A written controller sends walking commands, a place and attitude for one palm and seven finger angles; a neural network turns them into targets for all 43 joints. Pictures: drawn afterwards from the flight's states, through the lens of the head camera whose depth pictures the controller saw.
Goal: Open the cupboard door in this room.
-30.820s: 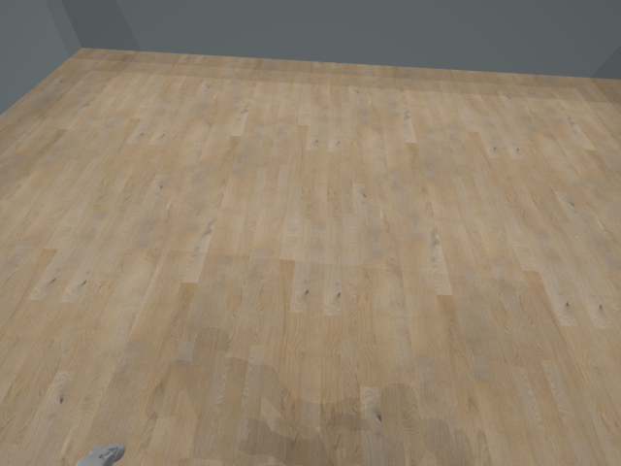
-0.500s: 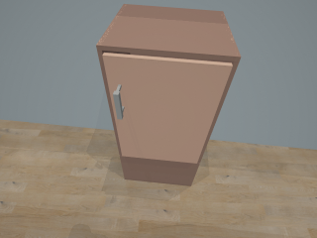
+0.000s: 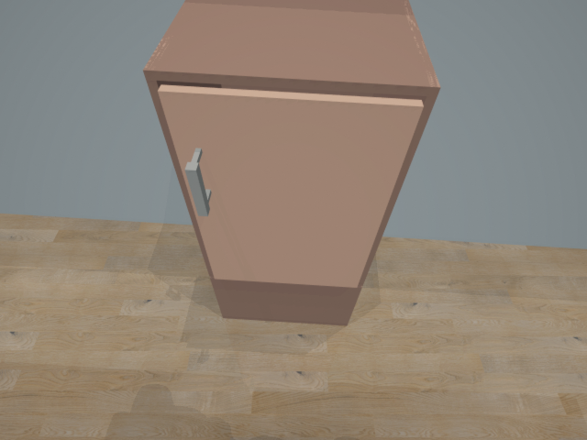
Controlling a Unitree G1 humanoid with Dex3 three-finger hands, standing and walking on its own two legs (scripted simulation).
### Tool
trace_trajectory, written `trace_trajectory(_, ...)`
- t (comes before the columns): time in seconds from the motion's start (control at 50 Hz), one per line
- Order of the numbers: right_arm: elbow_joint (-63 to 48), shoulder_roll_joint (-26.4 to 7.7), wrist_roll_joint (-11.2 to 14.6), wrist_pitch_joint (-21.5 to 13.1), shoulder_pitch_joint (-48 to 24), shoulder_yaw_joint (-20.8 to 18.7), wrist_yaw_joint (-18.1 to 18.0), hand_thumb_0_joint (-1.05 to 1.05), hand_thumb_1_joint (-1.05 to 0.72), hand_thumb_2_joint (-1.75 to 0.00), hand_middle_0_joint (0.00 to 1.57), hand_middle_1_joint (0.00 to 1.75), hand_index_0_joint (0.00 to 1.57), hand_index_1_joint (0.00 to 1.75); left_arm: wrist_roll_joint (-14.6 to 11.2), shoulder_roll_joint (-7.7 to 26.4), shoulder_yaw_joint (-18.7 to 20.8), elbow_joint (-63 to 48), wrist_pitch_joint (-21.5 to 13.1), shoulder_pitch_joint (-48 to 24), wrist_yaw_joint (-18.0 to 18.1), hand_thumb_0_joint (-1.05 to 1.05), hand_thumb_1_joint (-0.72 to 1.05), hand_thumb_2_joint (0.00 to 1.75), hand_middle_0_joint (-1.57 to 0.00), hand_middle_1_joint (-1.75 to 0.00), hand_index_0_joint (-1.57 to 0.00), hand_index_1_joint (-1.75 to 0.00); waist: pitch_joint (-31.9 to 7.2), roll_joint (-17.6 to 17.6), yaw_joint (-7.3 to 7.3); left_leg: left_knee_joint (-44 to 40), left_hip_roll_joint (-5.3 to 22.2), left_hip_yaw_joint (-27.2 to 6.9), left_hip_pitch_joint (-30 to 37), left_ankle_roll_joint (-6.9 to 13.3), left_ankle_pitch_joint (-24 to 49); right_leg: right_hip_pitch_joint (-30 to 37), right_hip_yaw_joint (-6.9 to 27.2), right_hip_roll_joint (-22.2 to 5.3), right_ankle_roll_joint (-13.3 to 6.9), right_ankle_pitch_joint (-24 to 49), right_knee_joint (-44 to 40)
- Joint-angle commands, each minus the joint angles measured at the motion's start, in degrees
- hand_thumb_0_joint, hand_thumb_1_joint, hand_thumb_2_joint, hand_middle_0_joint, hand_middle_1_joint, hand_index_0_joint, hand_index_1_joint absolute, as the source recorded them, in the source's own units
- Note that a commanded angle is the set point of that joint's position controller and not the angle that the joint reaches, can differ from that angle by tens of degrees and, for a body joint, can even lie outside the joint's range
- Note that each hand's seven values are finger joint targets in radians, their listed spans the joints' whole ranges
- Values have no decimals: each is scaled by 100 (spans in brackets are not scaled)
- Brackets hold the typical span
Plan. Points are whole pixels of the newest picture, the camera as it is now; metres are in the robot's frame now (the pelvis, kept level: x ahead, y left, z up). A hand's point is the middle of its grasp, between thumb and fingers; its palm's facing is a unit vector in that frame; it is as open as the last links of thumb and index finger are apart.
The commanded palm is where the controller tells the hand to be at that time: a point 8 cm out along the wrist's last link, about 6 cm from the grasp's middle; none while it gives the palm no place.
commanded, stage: come to a stop and stand still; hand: left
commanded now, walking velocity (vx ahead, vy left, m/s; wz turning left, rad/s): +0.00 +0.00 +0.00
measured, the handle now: (200, 183) +0.53 +0.20 -0.01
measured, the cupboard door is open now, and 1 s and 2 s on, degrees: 0 0 0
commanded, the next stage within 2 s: look again from close up in 1.82 s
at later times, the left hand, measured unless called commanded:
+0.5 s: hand out of the picture -0.04 +0.20 -0.17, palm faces +0.05 -0.98 -0.20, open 7.4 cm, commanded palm none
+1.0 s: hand out of the picture -0.19 +0.18 -0.18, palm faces +0.12 -0.98 -0.12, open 7.4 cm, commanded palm none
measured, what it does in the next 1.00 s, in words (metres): shifts its weight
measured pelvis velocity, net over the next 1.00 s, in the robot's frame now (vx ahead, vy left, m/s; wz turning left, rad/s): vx -0.12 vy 0.04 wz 0.05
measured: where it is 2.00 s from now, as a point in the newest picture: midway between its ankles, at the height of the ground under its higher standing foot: outside the picture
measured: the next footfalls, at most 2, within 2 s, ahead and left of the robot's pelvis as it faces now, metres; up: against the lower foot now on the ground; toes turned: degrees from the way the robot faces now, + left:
right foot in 1.62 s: -0.21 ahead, -0.04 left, +0.00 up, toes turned -5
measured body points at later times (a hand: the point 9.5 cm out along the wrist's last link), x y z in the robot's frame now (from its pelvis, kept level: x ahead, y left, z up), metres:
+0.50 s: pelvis -0.08 +0.01 +0.00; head -0.10 +0.02 +0.45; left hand -0.04 +0.25 -0.15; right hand -0.04 -0.24 -0.14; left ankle -0.01 +0.09 -0.73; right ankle -0.05 -0.11 -0.73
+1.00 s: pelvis -0.12 +0.04 +0.00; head -0.13 +0.06 +0.45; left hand -0.19 +0.23 -0.17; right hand -0.10 -0.18 -0.15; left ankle -0.02 +0.09 -0.73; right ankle -0.05 -0.10 -0.73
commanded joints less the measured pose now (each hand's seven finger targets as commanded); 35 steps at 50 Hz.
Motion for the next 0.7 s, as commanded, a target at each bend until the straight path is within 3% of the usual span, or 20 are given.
trace_trajectory(0.0,-855,-1022,-87,-195,451,-274,15,0,-90,-90,20,30,20,30,27,730,91,-726,-85,491,48,0,90,90,-20,-30,-20,-30,-1514,88,-40,486,666,-901,639,3,3615,230,495,-622,-239,3488,227)
trace_trajectory(0.02,-935,-931,-83,-167,476,-269,8,0,-90,-90,20,30,20,30,11,681,110,-818,-91,504,43,0,90,90,-20,-30,-20,-30,-1527,-69,-29,530,604,-853,447,17,3189,318,560,-701,-310,3734,180)
trace_trajectory(0.06,-1091,-779,-100,-98,368,-217,51,0,-90,-90,20,30,20,30,29,780,109,-928,-90,488,23,0,90,90,-20,-30,-20,-30,-1014,-558,18,589,300,-620,-268,-16,1595,467,843,-948,-440,4352,49)
trace_trajectory(0.08,-1148,-721,-84,-47,295,-216,68,0,-90,-90,20,30,20,30,25,855,135,-973,-73,430,17,0,90,90,-20,-30,-20,-30,-706,-728,-14,539,193,-570,-551,-42,545,417,948,-1075,-517,4206,-63)
trace_trajectory(0.1,-1191,-748,-75,-8,217,-238,75,0,-90,-90,20,30,20,30,29,941,144,-1030,-64,295,8,0,90,90,-20,-30,-20,-30,-439,-613,-42,494,164,-584,-612,-48,96,177,1045,-1132,-592,3706,-219)
trace_trajectory(0.14,-1199,-820,-84,31,198,-257,101,0,-90,-90,20,30,20,30,24,1037,145,-1162,-47,6,-12,0,90,90,-20,-30,-20,-30,-112,-298,-117,310,209,-634,-358,-39,168,-495,1069,-1049,-601,2012,-561)
trace_trajectory(0.18,-1131,-789,-103,37,306,-210,160,0,-90,-90,20,30,20,30,13,923,76,-1179,-27,-83,-23,0,90,90,-20,-30,-20,-30,52,-184,-162,74,325,-717,-131,0,308,-882,872,-792,-458,681,-721)
trace_trajectory(0.22,-1139,-981,-127,29,244,-220,188,0,-90,-90,20,30,20,30,15,915,63,-1173,-2,-118,-48,0,90,90,-20,-30,-20,-30,361,241,-127,-330,500,-1017,-388,72,-192,-1141,707,-538,-344,-293,-756)
trace_trajectory(0.26,-1158,-1047,-130,14,188,-197,209,0,-90,-90,20,30,20,30,34,900,49,-1114,-14,28,-64,0,90,90,-20,-30,-20,-30,354,356,-34,-685,588,-1180,-756,117,-612,-825,548,-397,-251,-296,-711)
trace_trajectory(0.28,-1147,-1060,-132,13,182,-187,210,0,-90,-90,20,30,20,30,27,868,49,-1054,-21,115,-69,0,90,90,-20,-30,-20,-30,266,238,-11,-728,589,-1188,-799,109,-731,-723,538,-398,-231,-340,-740)
trace_trajectory(0.36,-1067,-1058,-119,5,290,-171,217,0,-90,-90,20,30,20,30,29,824,33,-927,-51,244,-87,0,90,90,-20,-30,-20,-30,6,248,-35,-796,572,-1174,-639,94,-823,-713,577,-442,-221,-498,-905)
trace_trajectory(0.68,-344,-725,-47,43,742,-149,185,0,-90,-90,20,30,20,30,56,249,-66,-73,-49,1276,-40,0,90,90,-20,-30,-20,-30,131,263,12,-1356,683,-1390,-844,74,-1353,-657,403,-327,-78,-348,-904)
